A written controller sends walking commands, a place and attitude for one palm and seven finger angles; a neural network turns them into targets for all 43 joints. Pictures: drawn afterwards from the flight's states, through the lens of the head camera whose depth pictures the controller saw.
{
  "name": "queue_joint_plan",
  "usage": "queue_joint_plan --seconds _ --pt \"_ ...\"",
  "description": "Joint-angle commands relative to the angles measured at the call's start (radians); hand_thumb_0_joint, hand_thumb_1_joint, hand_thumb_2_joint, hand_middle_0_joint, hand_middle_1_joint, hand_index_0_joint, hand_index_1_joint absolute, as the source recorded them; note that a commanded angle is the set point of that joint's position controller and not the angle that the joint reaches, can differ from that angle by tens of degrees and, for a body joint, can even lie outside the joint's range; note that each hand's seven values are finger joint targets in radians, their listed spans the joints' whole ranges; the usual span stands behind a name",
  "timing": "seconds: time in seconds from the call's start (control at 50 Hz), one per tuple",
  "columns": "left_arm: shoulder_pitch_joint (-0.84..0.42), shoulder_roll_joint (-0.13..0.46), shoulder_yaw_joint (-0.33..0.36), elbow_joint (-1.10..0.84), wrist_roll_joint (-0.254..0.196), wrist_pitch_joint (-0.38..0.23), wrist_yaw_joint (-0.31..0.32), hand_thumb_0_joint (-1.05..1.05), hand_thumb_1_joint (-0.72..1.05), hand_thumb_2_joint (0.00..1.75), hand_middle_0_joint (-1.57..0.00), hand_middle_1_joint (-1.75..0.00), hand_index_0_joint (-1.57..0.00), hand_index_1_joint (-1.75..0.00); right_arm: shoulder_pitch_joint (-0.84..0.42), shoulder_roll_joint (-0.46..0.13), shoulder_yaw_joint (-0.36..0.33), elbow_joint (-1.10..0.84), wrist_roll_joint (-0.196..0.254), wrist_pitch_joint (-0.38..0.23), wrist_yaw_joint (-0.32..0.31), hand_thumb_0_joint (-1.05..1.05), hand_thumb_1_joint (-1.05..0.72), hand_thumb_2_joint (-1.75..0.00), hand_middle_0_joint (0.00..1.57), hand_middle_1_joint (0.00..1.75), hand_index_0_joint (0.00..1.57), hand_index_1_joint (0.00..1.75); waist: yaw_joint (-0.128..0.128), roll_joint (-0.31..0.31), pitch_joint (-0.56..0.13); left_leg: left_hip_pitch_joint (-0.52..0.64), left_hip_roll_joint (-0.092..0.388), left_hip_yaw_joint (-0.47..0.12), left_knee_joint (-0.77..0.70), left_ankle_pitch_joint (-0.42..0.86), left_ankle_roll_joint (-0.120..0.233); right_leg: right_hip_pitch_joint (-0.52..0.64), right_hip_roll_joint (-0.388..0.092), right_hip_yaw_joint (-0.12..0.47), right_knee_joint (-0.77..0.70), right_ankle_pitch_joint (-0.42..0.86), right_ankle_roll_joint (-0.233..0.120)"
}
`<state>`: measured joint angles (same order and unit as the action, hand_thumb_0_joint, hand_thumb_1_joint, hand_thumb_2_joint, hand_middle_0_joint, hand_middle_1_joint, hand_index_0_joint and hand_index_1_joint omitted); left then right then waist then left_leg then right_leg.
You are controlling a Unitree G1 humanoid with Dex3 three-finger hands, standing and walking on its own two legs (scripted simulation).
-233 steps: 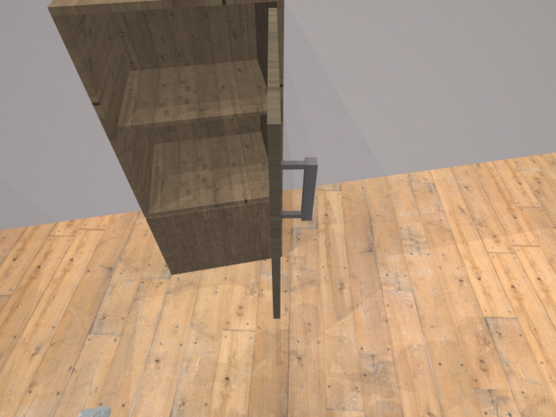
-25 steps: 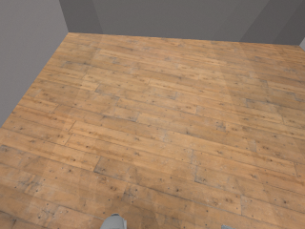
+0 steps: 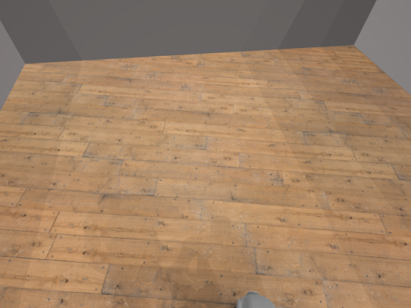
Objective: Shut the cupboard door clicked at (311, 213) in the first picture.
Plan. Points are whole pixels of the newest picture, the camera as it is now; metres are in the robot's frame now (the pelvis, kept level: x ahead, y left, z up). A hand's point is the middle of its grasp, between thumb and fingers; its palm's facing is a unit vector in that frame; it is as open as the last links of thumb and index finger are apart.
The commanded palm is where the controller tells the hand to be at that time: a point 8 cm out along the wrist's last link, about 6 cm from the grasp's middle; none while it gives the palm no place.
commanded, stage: walk around to get in front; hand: left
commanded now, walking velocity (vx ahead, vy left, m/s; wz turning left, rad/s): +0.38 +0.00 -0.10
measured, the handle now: out of the picture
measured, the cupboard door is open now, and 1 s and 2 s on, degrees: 80 80 80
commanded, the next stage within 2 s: walk to a spot facing it in 1.26 s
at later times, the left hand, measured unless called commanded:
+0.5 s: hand (136, 290) +0.19 +0.17 -0.19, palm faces +0.10 -0.98 -0.15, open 7.3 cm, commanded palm none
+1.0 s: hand (163, 157) +0.58 +0.15 -0.17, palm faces -0.10 -0.97 -0.21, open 7.4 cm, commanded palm none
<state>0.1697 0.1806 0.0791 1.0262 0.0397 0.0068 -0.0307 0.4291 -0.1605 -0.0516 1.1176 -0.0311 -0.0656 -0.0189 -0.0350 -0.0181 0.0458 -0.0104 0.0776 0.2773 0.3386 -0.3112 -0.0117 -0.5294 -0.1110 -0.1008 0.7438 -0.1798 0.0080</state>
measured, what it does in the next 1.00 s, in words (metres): walks ahead: right foot, then left foot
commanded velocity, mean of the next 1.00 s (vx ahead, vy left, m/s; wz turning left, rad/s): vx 0.38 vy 0.00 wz -0.09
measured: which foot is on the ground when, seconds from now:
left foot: down 0.00-0.10, up 0.12-0.50, down 0.52-1.00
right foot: up 0.00-0.08, down 0.10-0.54, up 0.56-1.00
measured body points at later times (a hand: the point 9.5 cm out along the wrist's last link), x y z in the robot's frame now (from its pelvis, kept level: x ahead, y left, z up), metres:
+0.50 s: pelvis +0.23 -0.01 -0.01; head +0.24 +0.02 +0.44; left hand +0.19 +0.22 -0.18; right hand +0.31 -0.26 -0.14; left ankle +0.35 +0.11 -0.73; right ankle +0.14 -0.12 -0.74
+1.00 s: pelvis +0.45 -0.02 -0.01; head +0.47 -0.05 +0.44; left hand +0.58 +0.20 -0.15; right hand +0.34 -0.20 -0.17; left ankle +0.36 +0.11 -0.74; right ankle +0.55 -0.14 -0.73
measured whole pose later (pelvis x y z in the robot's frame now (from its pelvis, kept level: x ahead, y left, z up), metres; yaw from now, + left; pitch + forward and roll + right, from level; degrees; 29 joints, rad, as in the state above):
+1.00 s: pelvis +0.45 -0.02 -0.01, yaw -5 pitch +0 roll +2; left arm 0.12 0.16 0.08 1.01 0.04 -0.02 -0.02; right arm 0.45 -0.10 -0.05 1.15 -0.03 -0.06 -0.01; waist -0.05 0.02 0.05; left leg 0.00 0.09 0.28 0.42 -0.38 -0.05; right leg -0.45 -0.09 -0.13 0.61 -0.18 -0.01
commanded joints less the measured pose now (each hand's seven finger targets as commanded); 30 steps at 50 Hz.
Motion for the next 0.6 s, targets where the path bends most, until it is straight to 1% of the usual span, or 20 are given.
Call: queue_joint_plan --seconds 0.0,0.02,0.04,0.06,0.08,0.1,0.12,0.16,0.18,0.22,0.28,0.34,0.42,0.46,0.48,0.5,0.52,0.54,0.56,0.58 --pt "-0.062 0.024 -0.006 -0.075 -0.006 -0.040 -0.006 0.00 0.90 0.90 -0.20 -0.30 -0.20 -0.30 0.053 -0.135 -0.022 -0.021 -0.004 -0.010 0.000 0.00 -0.90 -0.90 0.20 0.30 0.20 0.30 0.010 0.150 0.030 -0.022 0.255 -0.113 -0.033 0.391 0.109 0.104 0.059 -0.062 -0.150 -0.039 -0.027" --pt "0.024 0.040 -0.002 -0.045 -0.004 -0.047 -0.003 0.00 0.90 0.90 -0.20 -0.30 -0.20 -0.30 0.047 -0.136 -0.022 -0.018 -0.001 -0.006 0.001 0.00 -0.90 -0.90 0.20 0.30 0.20 0.30 0.054 0.114 -0.017 -0.028 0.229 -0.082 0.090 0.510 0.090 0.230 0.099 -0.096 -0.214 -0.022 -0.042" --pt "0.158 0.078 0.011 0.004 0.000 -0.056 0.003 0.00 0.90 0.90 -0.20 -0.30 -0.20 -0.30 0.041 -0.126 -0.019 -0.017 0.007 -0.008 0.003 0.00 -0.90 -0.90 0.20 0.30 0.20 0.30 0.115 0.079 -0.084 -0.127 0.190 -0.042 0.273 0.539 0.058 0.458 0.099 -0.078 -0.245 0.008 -0.063" --pt "0.318 0.170 0.036 0.048 0.003 -0.069 0.016 0.00 0.90 0.90 -0.20 -0.30 -0.20 -0.30 0.038 -0.086 -0.011 -0.029 0.019 -0.012 0.014 0.00 -0.90 -0.90 0.20 0.30 0.20 0.30 0.184 -0.084 -0.194 -0.358 0.129 0.000 0.549 0.330 0.019 0.723 -0.099 0.151 -0.282 -0.077 -0.129" --pt "0.423 0.275 0.055 0.075 -0.014 -0.071 0.026 0.00 0.90 0.90 -0.20 -0.30 -0.20 -0.30 0.022 -0.039 0.002 -0.075 0.026 -0.016 0.011 0.00 -0.90 -0.90 0.20 0.30 0.20 0.30 0.188 -0.257 -0.261 -0.630 -0.006 -0.060 0.847 -0.264 -0.016 0.888 -0.340 0.558 -0.395 0.013 -0.235" --pt "0.382 0.290 0.059 0.068 -0.027 -0.067 0.030 0.00 0.90 0.90 -0.20 -0.30 -0.20 -0.30 -0.040 -0.075 -0.010 -0.084 0.028 -0.012 0.010 0.00 -0.90 -0.90 0.20 0.30 0.20 0.30 0.187 -0.186 -0.239 -0.671 0.036 -0.196 0.983 -0.243 0.006 0.786 -0.369 0.581 -0.461 -0.074 -0.252" --pt "0.284 0.230 0.049 0.041 -0.027 -0.064 0.035 0.00 0.90 0.90 -0.20 -0.30 -0.20 -0.30 -0.098 -0.074 -0.021 -0.095 0.024 -0.008 0.010 0.00 -0.90 -0.90 0.20 0.30 0.20 0.30 0.155 -0.119 -0.135 -0.698 0.071 -0.231 1.029 -0.146 0.011 0.652 -0.346 0.520 -0.496 -0.160 -0.233" --pt "0.159 0.111 0.009 0.012 -0.021 -0.071 0.041 0.00 0.90 0.90 -0.20 -0.30 -0.20 -0.30 -0.108 -0.039 -0.016 -0.081 0.008 0.006 0.011 0.00 -0.90 -0.90 0.20 0.30 0.20 0.30 0.081 -0.055 0.016 -0.629 0.127 -0.248 0.931 -0.015 0.003 0.376 -0.253 0.315 -0.539 -0.114 -0.174" --pt "0.134 0.084 -0.001 0.008 -0.016 -0.077 0.042 0.00 0.90 0.90 -0.20 -0.30 -0.20 -0.30 -0.065 -0.019 -0.013 -0.067 0.004 0.019 0.013 0.00 -0.90 -0.90 0.20 0.30 0.20 0.30 0.046 -0.071 0.031 -0.588 0.126 -0.237 0.885 0.009 -0.005 0.313 -0.225 0.246 -0.560 -0.088 -0.162" --pt "0.125 0.071 -0.006 0.013 -0.011 -0.085 0.044 0.00 0.90 0.90 -0.20 -0.30 -0.20 -0.30 -0.014 0.004 -0.016 -0.054 0.003 0.033 0.020 0.00 -0.90 -0.90 0.20 0.30 0.20 0.30 0.007 -0.096 0.030 -0.545 0.118 -0.214 0.787 0.036 -0.018 0.268 -0.182 0.149 -0.572 -0.048 -0.149" --pt "0.128 0.082 -0.002 0.005 -0.013 -0.092 0.043 0.00 0.90 0.90 -0.20 -0.30 -0.20 -0.30 -0.076 0.005 -0.016 -0.092 0.003 0.039 0.034 0.00 -0.90 -0.90 0.20 0.30 0.20 0.30 0.006 -0.087 0.052 -0.554 0.115 -0.193 0.631 0.104 -0.032 0.267 -0.161 0.092 -0.586 -0.036 -0.157" --pt "0.152 0.100 -0.004 0.022 -0.012 -0.096 0.041 0.00 0.90 0.90 -0.20 -0.30 -0.20 -0.30 -0.177 -0.005 -0.015 -0.131 0.005 0.028 0.049 0.00 -0.90 -0.90 0.20 0.30 0.20 0.30 0.023 -0.103 0.085 -0.530 0.106 -0.179 0.458 0.147 -0.025 0.288 -0.166 0.087 -0.584 -0.060 -0.152" --pt "0.176 0.134 0.006 0.035 -0.009 -0.089 0.040 0.00 0.90 0.90 -0.20 -0.30 -0.20 -0.30 -0.239 -0.047 -0.018 -0.170 0.007 0.013 0.055 0.00 -0.90 -0.90 0.20 0.30 0.20 0.30 0.036 -0.063 0.093 -0.445 0.083 -0.156 0.341 0.111 -0.002 0.341 -0.192 0.110 -0.533 -0.049 -0.145" --pt "0.166 0.151 0.011 0.036 -0.013 -0.084 0.037 0.00 0.90 0.90 -0.20 -0.30 -0.20 -0.30 -0.152 -0.074 -0.025 -0.145 0.002 0.003 0.047 0.00 -0.90 -0.90 0.20 0.30 0.20 0.30 -0.015 -0.005 0.052 -0.282 0.030 -0.106 0.254 0.107 0.005 0.337 -0.162 0.066 -0.392 0.063 -0.127" --pt "0.170 0.139 0.009 0.035 -0.018 -0.080 0.034 0.00 0.90 0.90 -0.20 -0.30 -0.20 -0.30 -0.035 -0.113 -0.033 -0.107 -0.003 -0.003 0.038 0.00 -0.90 -0.90 0.20 0.30 0.20 0.30 -0.061 0.051 -0.007 -0.111 0.009 -0.103 0.200 0.092 0.016 0.296 -0.103 0.009 -0.206 0.158 -0.102" --pt "0.192 0.092 0.005 0.022 -0.025 -0.077 0.026 0.00 0.90 0.90 -0.20 -0.30 -0.20 -0.30 0.112 -0.218 -0.057 -0.071 -0.016 -0.009 0.024 0.00 -0.90 -0.90 0.20 0.30 0.20 0.30 -0.111 0.254 -0.097 0.070 0.173 -0.361 0.084 -0.021 0.075 0.158 0.003 -0.058 0.096 0.052 -0.048" --pt "0.181 0.052 -0.006 -0.014 -0.031 -0.075 0.015 0.00 0.90 0.90 -0.20 -0.30 -0.20 -0.30 0.203 -0.320 -0.075 -0.057 -0.012 -0.004 0.015 0.00 -0.90 -0.90 0.20 0.30 0.20 0.30 -0.118 0.451 -0.136 0.160 0.378 -0.695 -0.081 -0.079 0.153 -0.040 0.117 -0.053 0.394 -0.369 -0.019" --pt "0.132 0.076 -0.002 -0.022 -0.022 -0.070 0.023 0.00 0.90 0.90 -0.20 -0.30 -0.20 -0.30 0.150 -0.284 -0.063 -0.051 -0.006 0.001 0.004 0.00 -0.90 -0.90 0.20 0.30 0.20 0.30 -0.107 0.349 -0.133 0.109 0.411 -0.734 -0.138 -0.199 0.158 -0.098 0.079 0.067 0.532 -0.367 -0.038" --pt "0.093 0.064 -0.002 -0.023 -0.023 -0.068 0.018 0.00 0.90 0.90 -0.20 -0.30 -0.20 -0.30 0.051 -0.242 -0.053 -0.083 0.000 0.001 0.001 0.00 -0.90 -0.90 0.20 0.30 0.20 0.30 -0.073 0.243 -0.057 0.006 0.398 -0.675 -0.146 -0.240 0.158 -0.147 0.026 0.087 0.584 -0.270 -0.041" --pt "0.081 0.056 0.000 -0.009 -0.016 -0.064 0.011 0.00 0.90 0.90 -0.20 -0.30 -0.20 -0.30 -0.019 -0.185 -0.037 -0.104 -0.001 -0.006 0.001 0.00 -0.90 -0.90 0.20 0.30 0.20 0.30 -0.042 0.156 0.014 -0.104 0.356 -0.576 -0.165 -0.217 0.134 -0.131 -0.009 0.098 0.574 -0.184 -0.036"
